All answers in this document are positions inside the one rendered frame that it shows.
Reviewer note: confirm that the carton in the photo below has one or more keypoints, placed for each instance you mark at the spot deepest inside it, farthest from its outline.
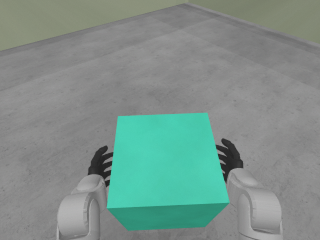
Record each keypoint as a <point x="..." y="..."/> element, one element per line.
<point x="166" y="172"/>

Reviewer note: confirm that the right robot forearm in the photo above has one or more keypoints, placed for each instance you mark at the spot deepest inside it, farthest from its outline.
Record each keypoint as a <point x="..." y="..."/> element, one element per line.
<point x="259" y="212"/>

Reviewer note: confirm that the left robot forearm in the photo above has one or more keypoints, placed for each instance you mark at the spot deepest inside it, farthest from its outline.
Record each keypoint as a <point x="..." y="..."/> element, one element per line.
<point x="78" y="216"/>

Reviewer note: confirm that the left robot hand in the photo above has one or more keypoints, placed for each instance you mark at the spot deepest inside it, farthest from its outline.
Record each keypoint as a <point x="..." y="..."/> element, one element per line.
<point x="98" y="166"/>

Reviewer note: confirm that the right robot hand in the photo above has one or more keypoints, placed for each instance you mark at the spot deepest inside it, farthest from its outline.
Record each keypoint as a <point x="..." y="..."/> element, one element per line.
<point x="232" y="159"/>

